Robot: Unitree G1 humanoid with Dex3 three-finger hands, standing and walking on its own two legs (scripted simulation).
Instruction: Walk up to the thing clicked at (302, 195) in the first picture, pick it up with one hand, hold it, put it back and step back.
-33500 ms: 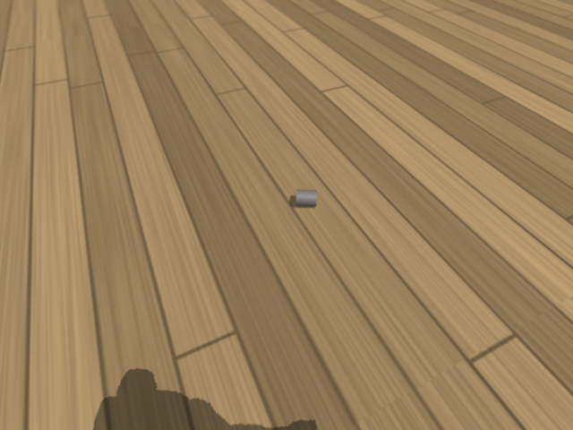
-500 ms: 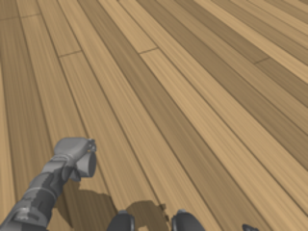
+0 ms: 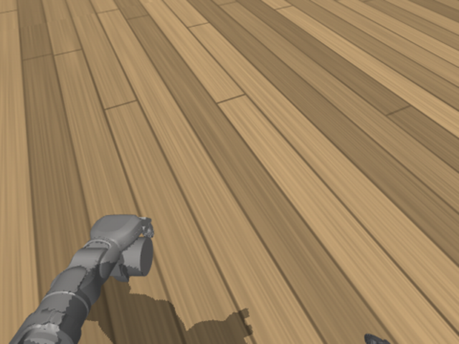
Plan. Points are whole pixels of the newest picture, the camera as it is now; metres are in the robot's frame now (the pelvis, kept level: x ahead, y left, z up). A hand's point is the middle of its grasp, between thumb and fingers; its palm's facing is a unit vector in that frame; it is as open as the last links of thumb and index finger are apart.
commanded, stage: hold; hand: left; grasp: from above
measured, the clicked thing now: (123, 255) +0.32 +0.23 -0.11
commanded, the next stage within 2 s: crouch in 1.74 s
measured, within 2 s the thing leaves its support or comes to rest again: neither
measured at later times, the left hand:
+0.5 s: hand (119, 254) +0.30 +0.21 -0.03, palm faces -0.49 -0.01 -0.87, open 10.4 cm
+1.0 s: hand (118, 260) +0.28 +0.21 -0.01, palm faces -0.47 -0.01 -0.88, open 10.5 cm
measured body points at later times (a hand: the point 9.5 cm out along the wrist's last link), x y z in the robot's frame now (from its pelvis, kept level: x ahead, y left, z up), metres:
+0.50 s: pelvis +0.00 +0.00 +0.01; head +0.02 -0.02 +0.46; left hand +0.32 +0.21 +0.02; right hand +0.12 -0.27 -0.10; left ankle +0.02 +0.11 -0.71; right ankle +0.01 -0.14 -0.71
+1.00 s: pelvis -0.01 -0.01 +0.02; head +0.00 -0.03 +0.47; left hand +0.30 +0.21 +0.04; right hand +0.12 -0.27 -0.10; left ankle +0.02 +0.11 -0.71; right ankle +0.01 -0.14 -0.71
